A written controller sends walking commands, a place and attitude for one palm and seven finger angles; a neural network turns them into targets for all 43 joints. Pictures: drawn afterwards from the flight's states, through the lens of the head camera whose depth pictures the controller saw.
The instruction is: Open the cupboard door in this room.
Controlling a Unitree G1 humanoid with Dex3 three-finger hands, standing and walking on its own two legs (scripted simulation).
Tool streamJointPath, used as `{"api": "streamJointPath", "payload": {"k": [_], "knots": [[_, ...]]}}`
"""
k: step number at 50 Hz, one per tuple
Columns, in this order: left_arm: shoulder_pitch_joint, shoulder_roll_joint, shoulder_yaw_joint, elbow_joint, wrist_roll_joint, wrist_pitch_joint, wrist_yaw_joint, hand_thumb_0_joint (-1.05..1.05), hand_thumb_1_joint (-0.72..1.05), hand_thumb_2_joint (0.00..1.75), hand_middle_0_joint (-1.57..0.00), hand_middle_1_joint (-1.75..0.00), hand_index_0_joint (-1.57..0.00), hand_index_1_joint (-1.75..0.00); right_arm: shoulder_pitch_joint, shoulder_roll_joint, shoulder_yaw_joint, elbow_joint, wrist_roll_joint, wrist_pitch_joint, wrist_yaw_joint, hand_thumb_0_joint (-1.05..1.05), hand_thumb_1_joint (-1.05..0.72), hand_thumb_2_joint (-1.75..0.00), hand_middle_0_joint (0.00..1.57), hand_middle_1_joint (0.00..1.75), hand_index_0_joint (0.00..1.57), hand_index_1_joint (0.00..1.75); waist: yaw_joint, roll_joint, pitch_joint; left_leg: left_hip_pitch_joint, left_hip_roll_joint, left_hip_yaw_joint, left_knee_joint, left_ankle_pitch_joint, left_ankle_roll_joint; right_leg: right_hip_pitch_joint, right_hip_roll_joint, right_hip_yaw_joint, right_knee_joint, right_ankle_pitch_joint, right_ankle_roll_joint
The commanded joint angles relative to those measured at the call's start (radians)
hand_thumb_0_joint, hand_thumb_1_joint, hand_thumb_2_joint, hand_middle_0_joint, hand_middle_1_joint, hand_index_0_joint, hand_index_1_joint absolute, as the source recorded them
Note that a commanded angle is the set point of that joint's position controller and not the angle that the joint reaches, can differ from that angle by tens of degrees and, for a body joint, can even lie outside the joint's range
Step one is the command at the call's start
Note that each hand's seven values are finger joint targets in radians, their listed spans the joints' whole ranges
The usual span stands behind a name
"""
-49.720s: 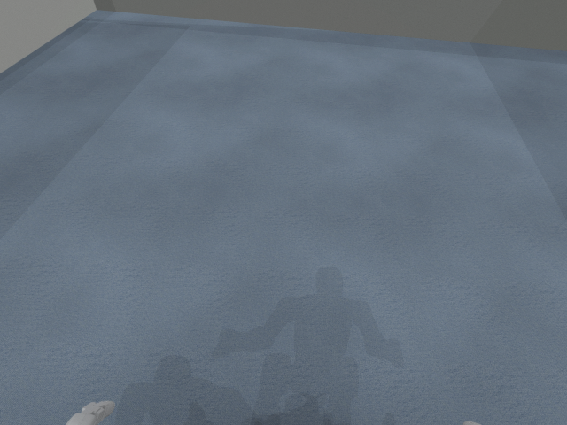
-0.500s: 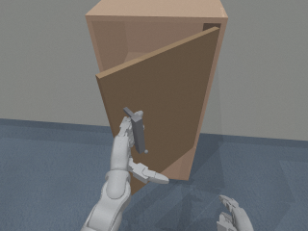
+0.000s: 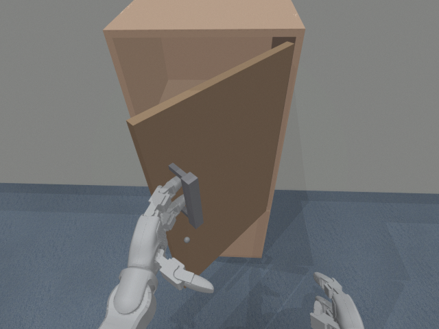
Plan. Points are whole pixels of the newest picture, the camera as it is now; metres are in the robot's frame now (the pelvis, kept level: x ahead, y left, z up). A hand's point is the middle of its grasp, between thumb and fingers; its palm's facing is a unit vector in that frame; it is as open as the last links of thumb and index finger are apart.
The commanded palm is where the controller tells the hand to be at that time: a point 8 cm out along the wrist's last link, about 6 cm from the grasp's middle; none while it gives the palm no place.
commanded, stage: slide the hand sideways off the handle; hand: left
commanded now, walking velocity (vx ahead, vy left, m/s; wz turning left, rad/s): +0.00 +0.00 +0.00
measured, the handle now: (186, 196) +0.33 +0.08 +0.10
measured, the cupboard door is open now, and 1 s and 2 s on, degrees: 48 47 47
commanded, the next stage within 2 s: draw the hand back to the body in 0.58 s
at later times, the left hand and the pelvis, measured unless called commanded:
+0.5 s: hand (139, 268) +0.19 +0.14 +0.09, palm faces +0.04 -1.00 -0.04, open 16.2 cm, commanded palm +0.16 +0.19 +0.09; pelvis +0.01 -0.01 -0.01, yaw +2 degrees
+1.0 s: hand (113, 266) +0.19 +0.17 +0.11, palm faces +0.01 -1.00 -0.07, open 16.3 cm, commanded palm +0.15 +0.22 +0.12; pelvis +0.00 +0.01 -0.01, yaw +2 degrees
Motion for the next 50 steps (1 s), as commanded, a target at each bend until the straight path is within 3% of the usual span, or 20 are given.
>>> {"api": "streamJointPath", "payload": {"k": [1,5,9,14,15,19,20,26,30,33,37,39,40,45,50], "knots": [[-0.089,0.021,0.083,-0.293,-0.014,-0.082,-0.001,0.00,-0.50,0.30,-0.15,-0.30,-0.15,-0.30,-0.140,-0.082,-0.033,-0.186,-0.002,-0.070,-0.005,0.00,-0.90,-0.90,0.20,0.30,0.20,0.30,0.022,-0.080,-0.104,0.082,-0.022,-0.011,-0.064,0.121,0.035,-0.046,-0.017,0.029,-0.146,0.226,0.027],[-0.044,0.018,0.067,-0.334,-0.011,-0.097,-0.020,0.00,-0.50,0.30,-0.15,-0.30,-0.15,-0.30,-0.118,-0.086,-0.037,-0.191,-0.001,-0.089,-0.005,0.00,-0.90,-0.90,0.20,0.30,0.20,0.30,0.013,-0.070,-0.116,0.078,-0.022,-0.019,-0.053,0.134,0.035,-0.063,-0.013,0.015,-0.115,0.245,0.027],[0.092,0.076,0.129,-0.356,-0.019,-0.108,-0.048,0.00,-0.50,0.30,-0.15,-0.30,-0.15,-0.30,-0.092,-0.092,-0.042,-0.195,-0.002,-0.103,-0.006,0.00,-0.90,-0.90,0.20,0.30,0.20,0.30,0.033,-0.080,-0.155,0.058,-0.026,-0.019,-0.032,0.183,0.037,-0.029,-0.015,0.021,-0.086,0.340,0.028],[0.157,0.131,0.208,-0.389,-0.055,-0.123,-0.101,0.00,-0.50,0.30,-0.15,-0.30,-0.15,-0.30,-0.086,-0.095,-0.043,-0.197,0.004,-0.114,-0.019,0.00,-0.90,-0.90,0.20,0.30,0.20,0.30,0.034,-0.085,-0.148,0.022,-0.033,-0.016,-0.005,0.189,0.036,-0.014,-0.027,0.045,-0.079,0.418,0.044],[0.175,0.117,0.199,-0.400,-0.064,-0.127,-0.114,0.00,-0.50,0.30,-0.15,-0.30,-0.15,-0.30,-0.089,-0.092,-0.040,-0.202,0.005,-0.119,-0.019,0.00,-0.90,-0.90,0.20,0.30,0.20,0.30,0.034,-0.064,-0.141,0.019,-0.034,-0.014,-0.005,0.186,0.035,-0.024,-0.026,0.038,-0.072,0.415,0.044],[0.248,0.142,0.254,-0.405,-0.110,-0.144,-0.156,0.00,-0.50,0.30,-0.15,-0.30,-0.15,-0.30,-0.075,-0.098,-0.043,-0.198,0.012,-0.139,-0.027,0.00,-0.90,-0.90,0.20,0.30,0.20,0.30,0.035,-0.088,-0.138,-0.006,-0.035,-0.021,0.016,0.187,0.032,-0.019,-0.029,0.045,-0.067,0.452,0.053],[0.268,0.131,0.242,-0.407,-0.117,-0.147,-0.170,0.00,-0.50,0.30,-0.15,-0.30,-0.15,-0.30,-0.078,-0.100,-0.042,-0.203,0.012,-0.145,-0.027,0.00,-0.90,-0.90,0.20,0.30,0.20,0.30,0.032,-0.079,-0.128,-0.015,-0.036,-0.021,0.018,0.179,0.031,-0.030,-0.031,0.046,-0.064,0.452,0.058],[0.233,0.147,0.219,-0.448,-0.138,-0.187,-0.240,0.00,-0.50,0.30,-0.15,-0.30,-0.15,-0.30,-0.048,-0.119,-0.053,-0.199,0.017,-0.190,-0.038,0.00,-0.90,-0.90,0.20,0.30,0.20,0.30,0.000,-0.068,-0.122,-0.027,-0.036,-0.039,0.049,0.147,0.036,-0.107,-0.027,0.043,-0.055,0.358,0.057],[0.211,0.146,0.207,-0.443,-0.142,-0.198,-0.249,0.00,-0.50,0.30,-0.15,-0.30,-0.15,-0.30,-0.052,-0.121,-0.055,-0.202,0.019,-0.218,-0.045,0.00,-0.90,-0.90,0.20,0.30,0.20,0.30,0.003,-0.072,-0.110,-0.050,-0.037,-0.048,0.055,0.098,0.036,-0.144,-0.023,0.040,-0.056,0.225,0.046],[0.186,0.143,0.205,-0.429,-0.129,-0.186,-0.224,0.00,-0.50,0.30,-0.15,-0.30,-0.15,-0.30,-0.050,-0.121,-0.054,-0.200,0.020,-0.230,-0.049,0.00,-0.90,-0.90,0.20,0.30,0.20,0.30,0.005,-0.062,-0.110,-0.053,-0.035,-0.051,0.052,0.065,0.036,-0.169,-0.018,0.031,-0.055,0.146,0.040],[0.223,0.204,0.290,-0.451,-0.119,-0.158,-0.180,0.00,-0.50,0.30,-0.15,-0.30,-0.15,-0.30,-0.061,-0.112,-0.051,-0.204,0.021,-0.231,-0.050,0.00,-0.90,-0.90,0.20,0.30,0.20,0.30,0.044,-0.041,-0.153,-0.046,-0.034,-0.045,0.033,0.072,0.034,-0.123,-0.019,0.032,-0.053,0.141,0.032],[0.230,0.216,0.304,-0.469,-0.116,-0.142,-0.170,0.00,-0.50,0.30,-0.15,-0.30,-0.15,-0.30,-0.068,-0.108,-0.049,-0.203,0.023,-0.230,-0.050,0.00,-0.90,-0.90,0.20,0.30,0.20,0.30,0.049,-0.040,-0.151,-0.045,-0.031,-0.045,0.024,0.078,0.034,-0.105,-0.016,0.024,-0.056,0.142,0.029],[0.213,0.187,0.274,-0.485,-0.121,-0.135,-0.173,0.00,-0.50,0.30,-0.15,-0.30,-0.15,-0.30,-0.074,-0.106,-0.043,-0.209,0.025,-0.233,-0.051,0.00,-0.90,-0.90,0.20,0.30,0.20,0.30,0.037,-0.033,-0.134,-0.039,-0.031,-0.043,0.021,0.076,0.036,-0.117,-0.015,0.022,-0.061,0.147,0.033],[0.201,0.202,0.307,-0.463,-0.163,-0.091,-0.211,0.00,-0.50,0.30,-0.15,-0.30,-0.15,-0.30,-0.083,-0.118,-0.036,-0.189,0.033,-0.248,-0.061,0.00,-0.90,-0.90,0.20,0.30,0.20,0.30,0.031,-0.037,-0.066,-0.037,-0.026,-0.048,0.007,0.048,0.034,-0.131,-0.013,0.027,-0.108,0.103,0.036],[0.216,0.236,0.349,-0.488,-0.187,-0.052,-0.248,0.00,-0.50,0.30,-0.15,-0.30,-0.15,-0.30,-0.080,-0.124,-0.034,-0.177,0.035,-0.267,-0.068,0.00,-0.90,-0.90,0.20,0.30,0.20,0.30,0.043,-0.022,-0.087,-0.007,-0.025,-0.057,-0.019,0.073,0.034,-0.102,-0.009,0.006,-0.107,0.137,0.034]]}}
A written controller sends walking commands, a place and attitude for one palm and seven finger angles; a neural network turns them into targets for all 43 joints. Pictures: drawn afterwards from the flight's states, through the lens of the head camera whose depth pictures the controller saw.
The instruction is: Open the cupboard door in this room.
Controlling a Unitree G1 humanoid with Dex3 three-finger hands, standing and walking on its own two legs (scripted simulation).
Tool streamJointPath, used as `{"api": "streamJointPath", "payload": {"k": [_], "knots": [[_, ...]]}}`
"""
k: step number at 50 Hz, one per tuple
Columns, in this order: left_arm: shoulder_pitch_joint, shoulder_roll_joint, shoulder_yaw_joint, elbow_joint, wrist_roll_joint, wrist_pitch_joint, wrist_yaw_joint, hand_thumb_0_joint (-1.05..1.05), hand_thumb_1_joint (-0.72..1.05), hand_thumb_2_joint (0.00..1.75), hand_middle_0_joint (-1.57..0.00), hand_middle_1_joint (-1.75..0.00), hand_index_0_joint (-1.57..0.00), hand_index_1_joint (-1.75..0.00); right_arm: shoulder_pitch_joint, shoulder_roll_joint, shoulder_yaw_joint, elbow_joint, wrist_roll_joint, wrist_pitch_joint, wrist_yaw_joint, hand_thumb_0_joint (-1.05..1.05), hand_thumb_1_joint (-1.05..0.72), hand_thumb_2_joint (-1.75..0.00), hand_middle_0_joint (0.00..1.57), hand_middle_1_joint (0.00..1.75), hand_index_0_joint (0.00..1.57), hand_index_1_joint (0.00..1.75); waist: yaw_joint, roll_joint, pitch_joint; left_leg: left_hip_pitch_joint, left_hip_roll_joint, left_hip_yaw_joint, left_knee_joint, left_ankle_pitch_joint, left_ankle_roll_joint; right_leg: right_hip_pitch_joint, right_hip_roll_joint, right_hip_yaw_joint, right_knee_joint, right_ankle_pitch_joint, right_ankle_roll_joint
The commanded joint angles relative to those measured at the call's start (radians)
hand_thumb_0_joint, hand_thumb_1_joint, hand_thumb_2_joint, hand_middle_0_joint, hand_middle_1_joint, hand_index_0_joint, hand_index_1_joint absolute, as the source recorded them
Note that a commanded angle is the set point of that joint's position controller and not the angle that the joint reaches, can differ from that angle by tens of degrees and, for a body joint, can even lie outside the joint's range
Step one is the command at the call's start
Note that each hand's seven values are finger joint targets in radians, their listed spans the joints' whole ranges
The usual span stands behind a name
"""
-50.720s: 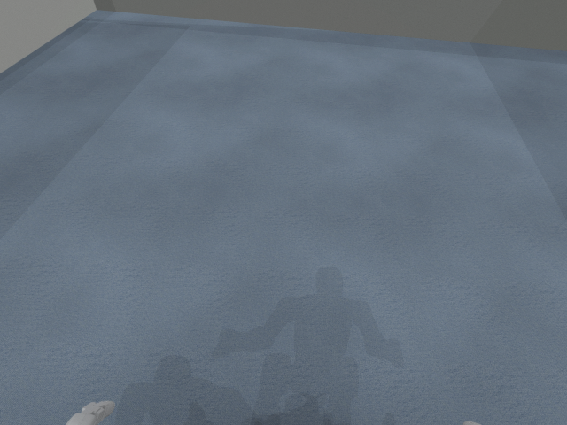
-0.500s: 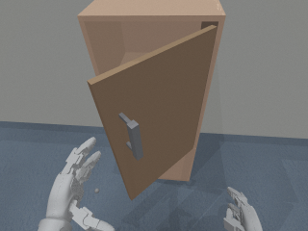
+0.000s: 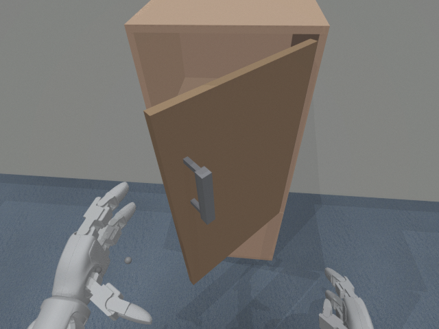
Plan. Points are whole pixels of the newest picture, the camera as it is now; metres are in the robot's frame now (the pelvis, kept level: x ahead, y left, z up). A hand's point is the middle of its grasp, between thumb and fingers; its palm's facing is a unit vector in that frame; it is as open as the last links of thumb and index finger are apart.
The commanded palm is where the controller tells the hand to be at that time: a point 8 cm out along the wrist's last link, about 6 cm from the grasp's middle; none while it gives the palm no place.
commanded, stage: draw the hand back to the body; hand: left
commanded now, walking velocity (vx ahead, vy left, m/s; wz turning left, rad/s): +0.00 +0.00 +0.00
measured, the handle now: (199, 191) +0.33 +0.07 +0.11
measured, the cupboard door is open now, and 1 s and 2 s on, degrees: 47 47 47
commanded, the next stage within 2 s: step back with the hand held close in 1.26 s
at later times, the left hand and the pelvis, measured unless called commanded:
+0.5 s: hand (71, 244) +0.20 +0.23 +0.14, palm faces +0.28 -0.90 -0.34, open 13.7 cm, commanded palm +0.16 +0.27 +0.17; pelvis +0.01 +0.02 +0.02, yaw -1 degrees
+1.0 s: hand (34, 209) +0.23 +0.28 +0.18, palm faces +0.44 -0.80 -0.40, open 8.0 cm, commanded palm +0.18 +0.31 +0.20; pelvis +0.03 +0.01 +0.03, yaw -2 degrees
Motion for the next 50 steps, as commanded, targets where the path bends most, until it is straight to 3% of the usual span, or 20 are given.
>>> {"api": "streamJointPath", "payload": {"k": [1,4,7,9,10,11,12,19,25,34,43,44,46,50], "knots": [[-0.050,0.112,0.105,-0.230,-0.030,-0.038,-0.028,0.00,-0.50,0.30,-0.15,-0.30,-0.15,-0.30,-0.138,-0.099,-0.040,-0.173,0.001,-0.073,-0.010,0.00,-0.90,-0.90,0.20,0.30,0.20,0.30,0.016,-0.067,-0.045,0.094,-0.017,-0.027,-0.137,0.128,0.021,-0.032,0.000,0.034,-0.178,0.184,0.020],[-0.075,0.139,0.143,-0.254,-0.039,-0.028,-0.035,0.00,-0.50,0.30,-0.15,-0.30,-0.15,-0.30,-0.145,-0.103,-0.042,-0.165,0.000,-0.077,-0.016,0.00,-0.90,-0.90,0.20,0.30,0.20,0.30,0.022,-0.067,-0.062,0.116,-0.017,-0.030,-0.144,0.153,0.022,-0.014,0.004,0.027,-0.180,0.207,0.017],[-0.076,0.133,0.154,-0.277,-0.054,-0.023,-0.048,0.00,-0.40,0.34,-0.15,-0.30,-0.15,-0.30,-0.143,-0.102,-0.040,-0.160,0.005,-0.085,-0.015,0.00,-0.90,-0.90,0.20,0.30,0.20,0.30,0.023,-0.009,-0.069,0.147,-0.018,-0.028,-0.153,0.184,0.017,-0.007,0.007,0.014,-0.174,0.251,0.015],[-0.090,0.141,0.161,-0.274,-0.059,-0.016,-0.056,0.00,-0.32,0.37,-0.16,-0.30,-0.16,-0.30,-0.144,-0.106,-0.037,-0.151,0.006,-0.089,-0.015,0.00,-0.90,-0.90,0.20,0.30,0.20,0.30,0.022,-0.012,-0.063,0.150,-0.017,-0.036,-0.161,0.189,0.016,0.005,0.010,0.007,-0.177,0.253,0.012],[-0.143,0.259,0.160,-0.370,0.095,-0.037,0.085,0.00,-0.29,0.39,-0.16,-0.30,-0.16,-0.30,-0.166,-0.093,-0.035,-0.155,-0.014,-0.075,-0.034,0.00,-0.90,-0.90,0.20,0.30,0.20,0.30,0.044,-0.008,-0.011,0.157,-0.011,-0.021,-0.200,0.162,0.017,0.013,-0.012,0.070,-0.263,0.218,0.005],[-0.059,0.186,0.145,-0.298,0.108,-0.023,0.147,0.00,-0.26,0.40,-0.16,-0.30,-0.16,-0.30,-0.148,-0.078,-0.030,-0.139,-0.024,-0.067,-0.042,0.00,-0.90,-0.90,0.20,0.30,0.20,0.30,0.027,-0.033,0.031,0.170,-0.011,-0.018,-0.210,0.146,0.016,0.003,-0.019,0.064,-0.292,0.187,0.005],[-0.029,0.148,0.119,-0.280,0.119,-0.013,0.169,0.00,-0.22,0.42,-0.16,-0.30,-0.16,-0.30,-0.145,-0.079,-0.030,-0.140,-0.025,-0.059,-0.040,0.00,-0.90,-0.90,0.20,0.30,0.20,0.30,0.022,-0.051,0.044,0.176,-0.009,-0.022,-0.218,0.140,0.014,-0.003,-0.018,0.056,-0.294,0.175,0.006],[-0.048,0.223,0.181,-0.288,0.183,-0.031,0.262,0.00,0.02,0.52,-0.17,-0.30,-0.17,-0.30,-0.182,-0.089,-0.033,-0.098,-0.041,-0.026,-0.038,0.00,-0.90,-0.90,0.20,0.30,0.20,0.30,0.032,0.002,0.006,0.272,0.004,-0.017,-0.313,0.192,0.015,0.117,-0.021,0.046,-0.342,0.211,0.002],[-0.066,0.220,0.206,-0.277,0.190,-0.040,0.282,0.00,0.23,0.62,-0.18,-0.30,-0.18,-0.30,-0.196,-0.089,-0.035,-0.076,-0.046,-0.015,-0.032,0.00,-0.90,-0.90,0.20,0.30,0.20,0.30,0.031,-0.004,0.017,0.323,0.015,-0.021,-0.371,0.269,0.009,0.174,-0.017,0.038,-0.366,0.267,0.004],[-0.082,0.268,0.307,-0.212,0.188,-0.043,0.286,0.00,0.55,0.75,-0.19,-0.30,-0.19,-0.30,-0.208,-0.098,-0.053,-0.047,-0.046,0.019,-0.021,0.00,-0.90,-0.90,0.20,0.30,0.20,0.30,0.045,-0.035,0.030,0.357,0.021,-0.007,-0.410,0.371,0.003,0.238,-0.012,0.038,-0.401,0.346,0.004],[-0.146,0.324,0.400,-0.229,0.178,-0.052,0.292,0.00,0.87,0.88,-0.20,-0.30,-0.20,-0.30,-0.208,-0.098,-0.065,-0.032,-0.043,0.033,-0.015,0.00,-0.90,-0.90,0.20,0.30,0.20,0.30,0.047,0.041,-0.012,0.399,0.020,0.003,-0.415,0.438,0.000,0.271,-0.014,0.045,-0.414,0.402,0.005],[-0.147,0.338,0.414,-0.213,0.177,-0.050,0.293,0.00,0.90,0.90,-0.20,-0.30,-0.20,-0.30,-0.213,-0.100,-0.066,-0.028,-0.044,0.034,-0.017,0.00,-0.90,-0.90,0.20,0.30,0.20,0.30,0.049,0.018,-0.002,0.396,0.020,0.005,-0.411,0.442,0.003,0.273,-0.012,0.044,-0.420,0.411,0.004],[-0.127,0.284,0.366,-0.184,0.174,-0.044,0.285,0.00,0.90,0.90,-0.20,-0.30,-0.20,-0.30,-0.213,-0.099,-0.068,-0.030,-0.042,0.039,-0.012,0.00,-0.90,-0.90,0.20,0.30,0.20,0.30,0.041,0.007,0.023,0.396,0.020,0.010,-0.419,0.423,0.005,0.258,-0.013,0.043,-0.425,0.402,0.010],[-0.123,0.274,0.349,-0.170,0.174,-0.039,0.279,0.00,0.90,0.90,-0.20,-0.30,-0.20,-0.30,-0.214,-0.109,-0.075,-0.032,-0.041,0.046,-0.008,0.00,-0.90,-0.90,0.20,0.30,0.20,0.30,0.040,-0.013,0.019,0.405,0.021,0.013,-0.418,0.447,0.011,0.260,-0.013,0.047,-0.427,0.426,0.013]]}}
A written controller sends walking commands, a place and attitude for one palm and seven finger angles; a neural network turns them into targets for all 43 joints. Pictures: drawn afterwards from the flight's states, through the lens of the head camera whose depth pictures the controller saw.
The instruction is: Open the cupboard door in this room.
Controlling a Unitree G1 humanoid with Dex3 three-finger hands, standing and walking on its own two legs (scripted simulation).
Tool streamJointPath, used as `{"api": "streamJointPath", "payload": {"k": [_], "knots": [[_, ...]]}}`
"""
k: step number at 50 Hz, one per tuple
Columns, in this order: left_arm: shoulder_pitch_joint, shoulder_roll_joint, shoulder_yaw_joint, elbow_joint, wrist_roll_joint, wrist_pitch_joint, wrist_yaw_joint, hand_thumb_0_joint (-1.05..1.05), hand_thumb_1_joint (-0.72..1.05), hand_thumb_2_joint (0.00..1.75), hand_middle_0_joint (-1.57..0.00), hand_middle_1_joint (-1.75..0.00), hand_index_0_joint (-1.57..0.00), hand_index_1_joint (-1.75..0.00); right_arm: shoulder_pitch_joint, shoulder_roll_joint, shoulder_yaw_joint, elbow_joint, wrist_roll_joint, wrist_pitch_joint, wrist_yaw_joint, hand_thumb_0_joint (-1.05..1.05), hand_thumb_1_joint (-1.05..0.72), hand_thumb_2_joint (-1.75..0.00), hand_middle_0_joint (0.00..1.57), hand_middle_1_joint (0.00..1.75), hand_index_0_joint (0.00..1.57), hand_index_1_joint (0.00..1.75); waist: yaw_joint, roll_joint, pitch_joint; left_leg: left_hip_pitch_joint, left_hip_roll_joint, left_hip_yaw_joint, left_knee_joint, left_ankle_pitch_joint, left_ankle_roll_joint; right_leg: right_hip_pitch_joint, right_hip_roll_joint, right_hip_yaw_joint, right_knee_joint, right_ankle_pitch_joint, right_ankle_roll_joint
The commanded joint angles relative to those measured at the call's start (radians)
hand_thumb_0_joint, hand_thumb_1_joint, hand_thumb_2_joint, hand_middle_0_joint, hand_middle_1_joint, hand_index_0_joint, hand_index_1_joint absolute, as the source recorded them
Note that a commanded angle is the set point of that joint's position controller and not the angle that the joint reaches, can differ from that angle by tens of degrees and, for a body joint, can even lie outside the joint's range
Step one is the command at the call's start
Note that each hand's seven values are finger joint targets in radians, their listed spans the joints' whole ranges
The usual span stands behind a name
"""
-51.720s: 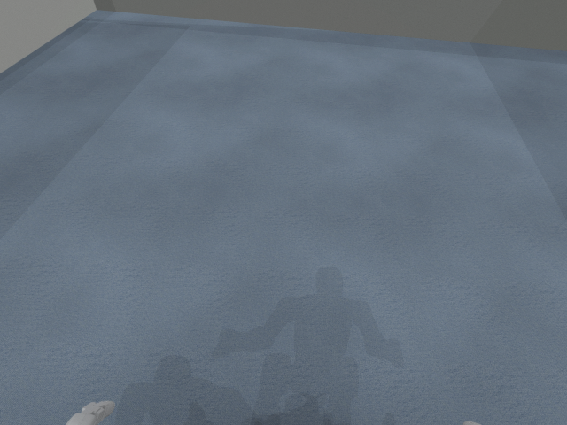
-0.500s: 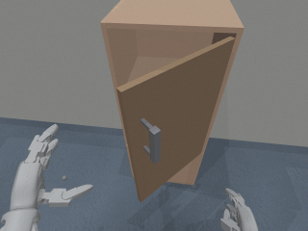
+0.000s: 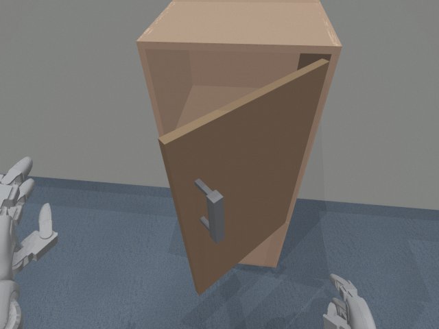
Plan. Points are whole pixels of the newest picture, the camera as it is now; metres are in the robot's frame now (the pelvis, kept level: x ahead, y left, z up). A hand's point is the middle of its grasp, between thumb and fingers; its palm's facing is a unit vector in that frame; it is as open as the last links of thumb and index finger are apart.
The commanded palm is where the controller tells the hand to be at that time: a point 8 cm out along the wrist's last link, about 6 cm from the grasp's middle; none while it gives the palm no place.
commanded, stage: draw the hand back to the body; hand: left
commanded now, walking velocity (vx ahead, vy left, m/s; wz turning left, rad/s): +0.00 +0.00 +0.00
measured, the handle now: (209, 211) +0.30 +0.06 +0.07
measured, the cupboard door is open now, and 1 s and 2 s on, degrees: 47 47 47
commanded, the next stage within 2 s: step back with the hand held close in 0.26 s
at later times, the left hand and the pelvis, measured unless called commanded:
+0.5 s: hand (57, 235) +0.19 +0.25 +0.16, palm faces +0.43 -0.79 -0.44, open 7.4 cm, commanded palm +0.13 +0.29 +0.17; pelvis -0.01 -0.01 +0.00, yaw +0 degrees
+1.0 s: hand out of the picture +0.11 +0.28 +0.15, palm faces +0.40 -0.76 -0.51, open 7.4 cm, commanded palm +0.04 +0.32 +0.17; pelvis -0.10 +0.02 -0.01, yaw +1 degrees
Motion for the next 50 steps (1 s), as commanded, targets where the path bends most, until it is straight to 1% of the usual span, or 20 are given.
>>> {"api": "streamJointPath", "payload": {"k": [1,5,11,16,18,19,20,21,23,26,29,30,33,35,41,43,44,47,49,50], "knots": [[-0.067,0.157,0.082,-0.200,0.003,-0.064,0.009,0.00,0.90,0.90,-0.20,-0.30,-0.20,-0.30,-0.120,-0.104,-0.041,-0.160,-0.004,-0.045,-0.001,0.00,-0.90,-0.90,0.20,0.30,0.20,0.30,-0.001,-0.009,-0.095,0.079,0.038,-0.025,-0.045,0.308,-0.005,-0.056,-0.001,0.002,-0.048,0.278,-0.009],[-0.066,0.186,0.111,-0.212,0.002,-0.070,0.013,0.00,0.90,0.90,-0.20,-0.30,-0.20,-0.30,-0.124,-0.098,-0.040,-0.160,-0.006,-0.045,-0.005,0.00,-0.90,-0.90,0.20,0.30,0.20,0.30,0.005,-0.028,-0.102,0.073,0.032,-0.024,-0.045,0.295,-0.004,-0.043,-0.002,0.004,-0.052,0.285,-0.011],[-0.071,0.185,0.111,-0.224,0.003,-0.075,0.013,0.00,0.90,0.90,-0.20,-0.30,-0.20,-0.30,-0.129,-0.090,-0.037,-0.152,-0.005,-0.052,-0.008,0.00,-0.90,-0.90,0.20,0.30,0.20,0.30,0.003,0.033,-0.095,0.085,0.029,-0.015,-0.038,0.291,-0.004,-0.053,-0.004,0.009,-0.061,0.292,-0.011],[-0.069,0.163,0.093,-0.187,-0.002,-0.074,0.007,0.00,0.90,0.90,-0.20,-0.30,-0.20,-0.30,-0.134,-0.093,-0.040,-0.152,-0.003,-0.048,-0.005,0.00,-0.90,-0.90,0.20,0.30,0.20,0.30,-0.001,-0.018,-0.057,0.073,0.031,-0.015,-0.050,0.243,-0.001,-0.071,0.000,0.009,-0.077,0.247,-0.007],[-0.088,0.172,0.098,-0.197,0.001,-0.081,0.008,0.00,0.90,0.90,-0.20,-0.30,-0.20,-0.30,-0.135,-0.093,-0.041,-0.151,-0.004,-0.051,-0.006,0.00,-0.90,-0.90,0.20,0.30,0.20,0.30,0.000,-0.003,-0.067,0.079,0.029,-0.015,-0.051,0.225,0.000,-0.072,-0.001,0.011,-0.083,0.226,-0.007],[-0.157,0.204,0.108,-0.281,0.002,-0.091,0.012,0.00,0.90,0.90,-0.20,-0.30,-0.20,-0.30,-0.146,-0.093,-0.038,-0.156,-0.001,-0.059,-0.007,0.00,-0.90,-0.90,0.20,0.30,0.20,0.30,0.003,0.041,-0.091,0.093,0.027,-0.018,-0.049,0.223,0.000,-0.066,-0.004,0.017,-0.085,0.224,-0.010],[-0.195,0.328,0.237,-0.301,0.003,-0.127,0.017,0.00,0.90,0.90,-0.20,-0.30,-0.20,-0.30,-0.132,-0.116,-0.036,-0.186,0.006,-0.041,-0.009,0.00,-0.90,-0.90,0.20,0.30,0.20,0.30,-0.040,-0.004,-0.006,0.024,0.049,-0.044,-0.011,0.185,0.020,-0.177,-0.050,0.099,-0.130,0.277,-0.005],[-0.082,0.246,0.181,-0.214,0.004,-0.127,0.005,0.00,0.90,0.90,-0.20,-0.30,-0.20,-0.30,-0.125,-0.102,-0.038,-0.167,0.000,-0.025,-0.009,0.00,-0.90,-0.90,0.20,0.30,0.20,0.30,-0.042,-0.060,-0.035,0.020,0.049,-0.053,0.014,0.186,0.019,-0.162,-0.074,0.100,-0.117,0.316,-0.006],[-0.023,0.206,0.138,-0.198,0.011,-0.115,-0.003,0.00,0.90,0.90,-0.20,-0.30,-0.20,-0.30,-0.119,-0.107,-0.045,-0.185,0.002,-0.003,-0.003,0.00,-0.90,-0.90,0.20,0.30,0.20,0.30,-0.047,-0.090,-0.051,0.018,0.051,-0.041,0.032,0.217,0.013,-0.168,-0.086,0.097,-0.100,0.376,-0.001],[0.032,0.195,0.132,-0.211,0.012,-0.121,-0.002,0.00,0.90,0.90,-0.20,-0.30,-0.20,-0.30,-0.108,-0.114,-0.055,-0.203,0.005,0.019,-0.004,0.00,-0.90,-0.90,0.20,0.30,0.20,0.30,-0.049,-0.025,-0.120,0.030,0.073,-0.036,0.030,0.339,0.008,-0.145,-0.082,0.075,-0.048,0.430,0.006],[0.068,0.231,0.166,-0.254,0.013,-0.123,0.007,0.00,0.90,0.90,-0.20,-0.30,-0.20,-0.30,-0.111,-0.113,-0.064,-0.218,0.010,0.034,-0.009,0.00,-0.90,-0.90,0.20,0.30,0.20,0.30,-0.046,-0.012,-0.193,0.040,0.087,-0.033,0.043,0.451,0.008,-0.111,-0.081,0.062,0.004,0.523,0.011],[0.087,0.236,0.176,-0.262,0.011,-0.121,0.010,0.00,0.90,0.90,-0.20,-0.30,-0.20,-0.30,-0.103,-0.108,-0.064,-0.228,0.011,0.041,-0.008,0.00,-0.90,-0.90,0.20,0.30,0.20,0.30,-0.046,-0.041,-0.212,0.032,0.093,-0.036,0.044,0.469,0.006,-0.098,-0.077,0.060,0.022,0.532,0.011],[0.094,0.257,0.197,-0.300,0.009,-0.123,0.016,0.00,0.90,0.90,-0.20,-0.30,-0.20,-0.30,-0.103,-0.106,-0.071,-0.245,0.017,0.052,-0.009,0.00,-0.90,-0.90,0.20,0.30,0.20,0.30,-0.050,-0.073,-0.214,0.005,0.096,-0.033,0.057,0.431,0.004,-0.120,-0.080,0.076,0.033,0.526,0.011],[0.110,0.272,0.215,-0.318,0.008,-0.128,0.024,0.00,0.90,0.90,-0.20,-0.30,-0.20,-0.30,-0.104,-0.101,-0.071,-0.250,0.016,0.055,-0.014,0.00,-0.90,-0.90,0.20,0.30,0.20,0.30,-0.049,-0.048,-0.218,-0.028,0.097,-0.041,0.057,0.410,0.003,-0.109,-0.086,0.083,0.048,0.514,0.006],[0.124,0.265,0.217,-0.341,0.014,-0.147,0.037,0.00,0.90,0.90,-0.20,-0.30,-0.20,-0.30,-0.093,-0.113,-0.073,-0.256,0.013,0.041,-0.014,0.00,-0.90,-0.90,0.20,0.30,0.20,0.30,-0.051,0.016,-0.159,-0.149,0.120,-0.089,-0.006,0.189,0.012,-0.152,-0.056,0.083,0.053,0.232,0.007],[0.119,0.255,0.214,-0.348,0.021,-0.159,0.040,0.00,0.90,0.90,-0.20,-0.30,-0.20,-0.30,-0.088,-0.121,-0.072,-0.259,0.013,0.028,-0.012,0.00,-0.90,-0.90,0.20,0.30,0.20,0.30,-0.054,0.063,-0.123,-0.240,0.141,-0.122,-0.069,0.007,0.026,-0.135,-0.029,0.071,0.086,0.121,0.009],[0.110,0.254,0.218,-0.357,0.027,-0.167,0.040,0.00,0.90,0.90,-0.20,-0.30,-0.20,-0.30,-0.095,-0.128,-0.073,-0.263,0.010,0.020,-0.014,0.00,-0.90,-0.90,0.20,0.30,0.20,0.30,-0.051,0.117,-0.111,-0.316,0.157,-0.148,-0.117,-0.104,0.038,-0.094,-0.015,0.060,0.123,0.078,0.011],[0.089,0.234,0.227,-0.347,0.049,-0.184,0.043,0.00,0.90,0.90,-0.20,-0.30,-0.20,-0.30,-0.087,-0.134,-0.074,-0.265,0.006,-0.004,-0.013,0.00,-0.90,-0.90,0.20,0.30,0.20,0.30,-0.046,0.177,-0.071,-0.578,0.229,-0.227,-0.249,-0.424,0.083,0.063,0.036,0.027,0.303,0.032,0.025],[0.063,0.242,0.240,-0.333,0.057,-0.190,0.043,0.00,0.90,0.90,-0.20,-0.30,-0.20,-0.30,-0.082,-0.134,-0.078,-0.260,0.003,-0.017,-0.014,0.00,-0.90,-0.90,0.20,0.30,0.20,0.30,-0.042,0.168,-0.063,-0.644,0.243,-0.239,-0.261,-0.470,0.094,0.095,0.044,0.020,0.354,0.016,0.023],[0.063,0.233,0.233,-0.319,0.058,-0.190,0.041,0.00,0.90,0.90,-0.20,-0.30,-0.20,-0.30,-0.076,-0.126,-0.078,-0.256,0.003,-0.023,-0.011,0.00,-0.90,-0.90,0.20,0.30,0.20,0.30,-0.046,0.128,-0.049,-0.638,0.236,-0.232,-0.237,-0.457,0.093,0.075,0.044,0.028,0.333,-0.002,0.018]]}}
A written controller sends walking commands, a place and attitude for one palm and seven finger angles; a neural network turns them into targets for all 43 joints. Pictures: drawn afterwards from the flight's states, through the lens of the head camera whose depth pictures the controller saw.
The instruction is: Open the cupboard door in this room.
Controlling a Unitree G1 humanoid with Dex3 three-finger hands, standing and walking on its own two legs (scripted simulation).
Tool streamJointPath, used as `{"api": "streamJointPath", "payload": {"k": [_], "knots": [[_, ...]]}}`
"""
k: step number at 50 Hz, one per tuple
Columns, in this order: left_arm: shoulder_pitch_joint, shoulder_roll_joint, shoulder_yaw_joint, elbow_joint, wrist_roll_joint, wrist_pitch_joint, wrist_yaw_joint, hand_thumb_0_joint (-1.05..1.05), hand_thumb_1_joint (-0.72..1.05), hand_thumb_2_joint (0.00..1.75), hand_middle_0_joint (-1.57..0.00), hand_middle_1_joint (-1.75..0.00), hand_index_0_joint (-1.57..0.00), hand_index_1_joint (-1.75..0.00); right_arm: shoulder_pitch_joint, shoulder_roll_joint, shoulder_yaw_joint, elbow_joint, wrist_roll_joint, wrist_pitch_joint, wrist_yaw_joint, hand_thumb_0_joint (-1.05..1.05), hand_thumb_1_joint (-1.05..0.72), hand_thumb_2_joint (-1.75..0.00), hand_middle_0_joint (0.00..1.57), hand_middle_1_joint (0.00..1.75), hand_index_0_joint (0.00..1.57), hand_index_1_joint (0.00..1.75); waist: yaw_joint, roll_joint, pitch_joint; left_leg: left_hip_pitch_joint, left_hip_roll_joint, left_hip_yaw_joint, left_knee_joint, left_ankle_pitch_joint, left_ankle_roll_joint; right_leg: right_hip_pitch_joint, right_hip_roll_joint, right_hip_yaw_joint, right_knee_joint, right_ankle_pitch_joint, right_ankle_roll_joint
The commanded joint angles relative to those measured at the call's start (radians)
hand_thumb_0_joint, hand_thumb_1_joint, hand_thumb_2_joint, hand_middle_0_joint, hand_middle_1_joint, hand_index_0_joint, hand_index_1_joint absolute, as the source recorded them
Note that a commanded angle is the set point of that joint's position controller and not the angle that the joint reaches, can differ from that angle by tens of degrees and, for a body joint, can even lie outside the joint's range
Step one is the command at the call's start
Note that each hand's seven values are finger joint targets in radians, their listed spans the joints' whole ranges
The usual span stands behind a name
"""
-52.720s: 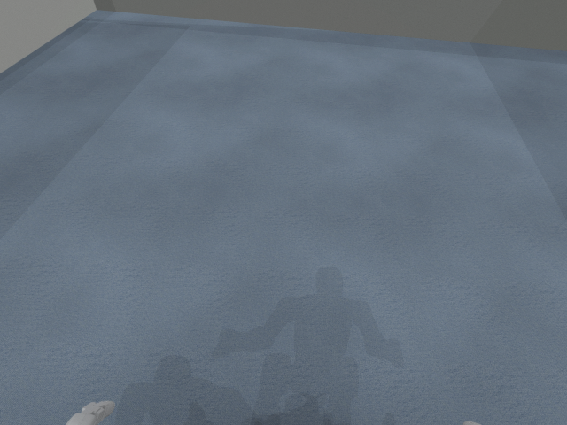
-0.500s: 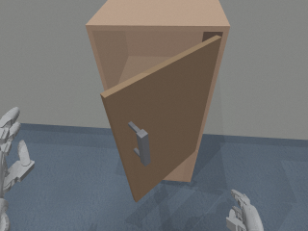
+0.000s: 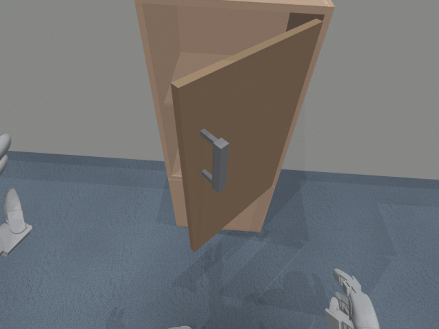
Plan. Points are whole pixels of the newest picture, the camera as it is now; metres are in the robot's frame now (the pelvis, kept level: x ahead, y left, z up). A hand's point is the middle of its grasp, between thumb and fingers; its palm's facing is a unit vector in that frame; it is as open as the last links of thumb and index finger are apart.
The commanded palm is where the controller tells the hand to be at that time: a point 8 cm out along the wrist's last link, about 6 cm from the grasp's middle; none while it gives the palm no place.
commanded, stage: step back with the hand held close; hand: left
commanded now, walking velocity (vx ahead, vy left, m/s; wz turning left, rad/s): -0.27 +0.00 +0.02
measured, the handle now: (212, 161) +0.40 +0.04 +0.09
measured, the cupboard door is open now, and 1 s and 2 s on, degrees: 47 47 47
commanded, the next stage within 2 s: stop stepping back and stand still in 0.36 s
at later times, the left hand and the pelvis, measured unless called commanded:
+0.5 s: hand out of the picture +0.09 +0.27 +0.18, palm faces +0.36 -0.81 -0.46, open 7.4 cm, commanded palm +0.02 +0.31 +0.19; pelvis -0.13 +0.02 +0.01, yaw -3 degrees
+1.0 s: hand out of the picture +0.00 +0.27 +0.16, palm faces +0.41 -0.81 -0.42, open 7.4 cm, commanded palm -0.08 +0.30 +0.19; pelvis -0.23 +0.01 +0.00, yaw -3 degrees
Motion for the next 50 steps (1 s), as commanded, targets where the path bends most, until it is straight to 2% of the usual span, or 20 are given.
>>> {"api": "streamJointPath", "payload": {"k": [1,3,6,9,13,14,16,17,21,24,26,29,30,32,33,36,42,46,48,50], "knots": [[-0.036,0.134,0.135,-0.181,0.011,-0.078,0.024,0.00,0.90,0.90,-0.20,-0.30,-0.20,-0.30,-0.101,-0.139,-0.054,-0.143,-0.007,-0.075,0.003,0.00,-0.90,-0.90,0.20,0.30,0.20,0.30,0.023,0.148,-0.071,-0.359,0.222,-0.228,-0.338,-0.545,0.051,0.304,0.026,0.003,0.084,-0.058,-0.013],[-0.040,0.130,0.116,-0.194,-0.003,-0.086,0.019,0.00,0.90,0.90,-0.20,-0.30,-0.20,-0.30,-0.094,-0.127,-0.055,-0.130,-0.007,-0.086,0.009,0.00,-0.90,-0.90,0.20,0.30,0.20,0.30,0.011,0.059,-0.070,-0.177,0.145,-0.159,-0.228,-0.448,0.001,0.117,-0.016,0.070,-0.104,-0.145,-0.048],[-0.054,0.147,0.095,-0.210,-0.022,-0.090,0.029,0.00,0.90,0.90,-0.20,-0.30,-0.20,-0.30,-0.062,-0.106,-0.060,-0.082,-0.003,-0.088,0.018,0.00,-0.90,-0.90,0.20,0.30,0.20,0.30,-0.002,-0.166,-0.160,0.191,0.023,-0.039,0.184,-0.160,-0.066,-0.193,-0.228,0.288,-0.329,-0.081,-0.140],[-0.070,0.165,0.108,-0.213,-0.013,-0.078,0.039,0.00,0.90,0.90,-0.20,-0.30,-0.20,-0.30,-0.079,-0.093,-0.053,-0.066,-0.012,-0.087,0.012,0.00,-0.90,-0.90,0.20,0.30,0.20,0.30,0.001,-0.174,-0.181,0.099,0.014,-0.063,0.332,-0.210,-0.065,-0.107,-0.294,0.283,-0.259,0.295,-0.172],[-0.123,0.179,0.120,-0.224,-0.016,-0.069,0.043,0.00,0.90,0.90,-0.20,-0.30,-0.20,-0.30,-0.115,-0.102,-0.031,-0.060,-0.012,-0.082,-0.011,0.00,-0.90,-0.90,0.20,0.30,0.20,0.30,0.001,0.024,-0.115,0.123,0.087,-0.090,-0.151,0.125,-0.048,-0.035,-0.112,0.107,-0.053,0.397,-0.033],[-0.136,0.199,0.137,-0.251,-0.007,-0.076,0.045,0.00,0.90,0.90,-0.20,-0.30,-0.20,-0.30,-0.154,-0.130,-0.047,-0.071,-0.014,-0.086,-0.018,0.00,-0.90,-0.90,0.20,0.30,0.20,0.30,0.019,0.195,-0.124,0.104,0.202,-0.205,-0.179,0.340,-0.017,-0.011,-0.035,0.047,0.034,0.222,0.002],[-0.068,0.184,0.150,-0.217,-0.018,-0.090,0.039,0.00,0.90,0.90,-0.20,-0.30,-0.20,-0.30,-0.092,-0.093,-0.049,-0.067,-0.022,-0.108,0.000,0.00,-0.90,-0.90,0.20,0.30,0.20,0.30,0.024,0.220,-0.235,0.191,0.310,-0.242,-0.176,0.644,0.050,-0.033,0.015,0.033,0.236,-0.180,-0.005],[-0.050,0.180,0.148,-0.251,-0.023,-0.092,0.030,0.00,0.90,0.90,-0.20,-0.30,-0.20,-0.30,-0.088,-0.104,-0.052,-0.069,-0.037,-0.115,0.009,0.00,-0.90,-0.90,0.20,0.30,0.20,0.30,0.024,0.278,-0.246,0.143,0.336,-0.285,-0.221,0.572,0.069,-0.031,0.029,0.037,0.374,-0.289,0.002],[0.007,0.127,0.111,-0.283,-0.034,-0.077,0.030,0.00,0.90,0.90,-0.20,-0.30,-0.20,-0.30,-0.077,-0.114,-0.068,-0.045,-0.022,-0.134,0.038,0.00,-0.90,-0.90,0.20,0.30,0.20,0.30,0.012,0.152,-0.246,0.218,0.319,-0.201,-0.192,0.517,0.094,-0.090,0.024,0.033,0.398,-0.231,0.012],[0.051,0.139,0.123,-0.265,-0.045,-0.046,0.032,0.00,0.90,0.90,-0.20,-0.30,-0.20,-0.30,-0.100,-0.117,-0.066,-0.053,-0.018,-0.134,0.042,0.00,-0.90,-0.90,0.20,0.30,0.20,0.30,0.003,0.181,-0.209,0.134,0.290,-0.201,-0.289,0.100,0.075,-0.031,0.026,-0.003,0.312,-0.239,0.014],[0.066,0.143,0.124,-0.255,-0.053,-0.031,0.038,0.00,0.90,0.90,-0.20,-0.30,-0.20,-0.30,-0.110,-0.105,-0.046,-0.071,-0.014,-0.128,0.038,0.00,-0.90,-0.90,0.20,0.30,0.20,0.30,0.001,0.216,-0.181,0.042,0.243,-0.190,-0.417,-0.351,0.035,0.075,0.047,-0.070,0.168,-0.274,-0.004],[0.061,0.196,0.168,-0.261,-0.048,-0.026,0.045,0.00,0.90,0.90,-0.20,-0.30,-0.20,-0.30,-0.115,-0.102,-0.041,-0.083,-0.019,-0.114,0.023,0.00,-0.90,-0.90,0.20,0.30,0.20,0.30,0.008,0.257,-0.181,-0.041,0.120,-0.080,-0.402,-0.495,-0.064,0.275,0.082,-0.158,-0.158,-0.271,-0.045],[0.065,0.188,0.154,-0.265,-0.052,-0.032,0.039,0.00,0.90,0.90,-0.20,-0.30,-0.20,-0.30,-0.116,-0.076,-0.031,-0.084,-0.017,-0.106,0.024,0.00,-0.90,-0.90,0.20,0.30,0.20,0.30,0.004,0.175,-0.181,0.001,0.056,-0.015,-0.269,-0.401,-0.092,0.248,0.024,-0.106,-0.300,-0.250,-0.069],[0.056,0.248,0.188,-0.286,-0.058,-0.046,0.036,0.00,0.90,0.90,-0.20,-0.30,-0.20,-0.30,-0.106,-0.080,-0.031,-0.058,-0.022,-0.088,0.024,0.00,-0.90,-0.90,0.20,0.30,0.20,0.30,0.010,-0.160,-0.152,0.095,0.001,-0.032,0.307,-0.148,-0.088,-0.098,-0.315,0.309,-0.483,-0.250,-0.187],[0.005,0.275,0.206,-0.329,-0.059,-0.057,0.045,0.00,0.90,0.90,-0.20,-0.30,-0.20,-0.30,-0.107,-0.095,-0.027,-0.043,-0.028,-0.091,0.022,0.00,-0.90,-0.90,0.20,0.30,0.20,0.30,0.012,-0.137,-0.138,-0.048,0.015,-0.054,0.430,-0.135,-0.084,-0.047,-0.372,0.310,-0.461,-0.076,-0.218],[-0.012,0.171,0.134,-0.173,-0.050,-0.043,0.036,0.00,0.90,0.90,-0.20,-0.30,-0.20,-0.30,-0.079,-0.106,-0.039,-0.021,-0.007,-0.111,0.016,0.00,-0.90,-0.90,0.20,0.30,0.20,0.30,-0.011,-0.135,-0.107,-0.185,0.051,-0.063,0.429,-0.118,-0.081,0.095,-0.276,0.219,-0.347,0.009,-0.165],[-0.168,0.119,0.045,-0.009,-0.006,-0.053,0.048,0.00,0.90,0.90,-0.20,-0.30,-0.20,-0.30,-0.065,-0.114,-0.035,0.005,-0.018,-0.143,-0.026,0.00,-0.90,-0.90,0.20,0.30,0.20,0.30,0.004,-0.080,-0.017,0.132,0.022,0.070,-0.089,-0.190,-0.011,0.017,-0.200,0.134,-0.230,-0.123,-0.124],[-0.173,0.156,0.080,-0.148,-0.010,-0.081,0.052,0.00,0.90,0.90,-0.20,-0.30,-0.20,-0.30,-0.035,-0.145,-0.046,-0.037,-0.009,-0.146,-0.013,0.00,-0.90,-0.90,0.20,0.30,0.20,0.30,-0.008,0.164,-0.108,0.392,0.301,-0.359,-0.171,0.184,0.129,-0.208,-0.012,-0.047,0.165,-0.169,-0.007],[-0.169,0.201,0.113,-0.229,0.004,-0.090,0.046,0.00,0.90,0.90,-0.20,-0.30,-0.20,-0.30,-0.044,-0.116,-0.036,-0.003,-0.034,-0.164,-0.006,0.00,-0.90,-0.90,0.20,0.30,0.20,0.30,-0.016,0.197,-0.082,0.276,0.330,-0.402,-0.252,0.105,0.157,-0.195,-0.030,-0.033,0.297,-0.300,-0.013],[-0.095,0.195,0.127,-0.241,-0.005,-0.082,0.046,0.00,0.90,0.90,-0.20,-0.30,-0.20,-0.30,-0.057,-0.117,-0.037,-0.003,-0.027,-0.178,0.005,0.00,-0.90,-0.90,0.20,0.30,0.20,0.30,-0.002,0.169,-0.080,0.186,0.302,-0.294,-0.235,0.049,0.134,-0.101,-0.037,-0.043,0.219,-0.239,-0.012]]}}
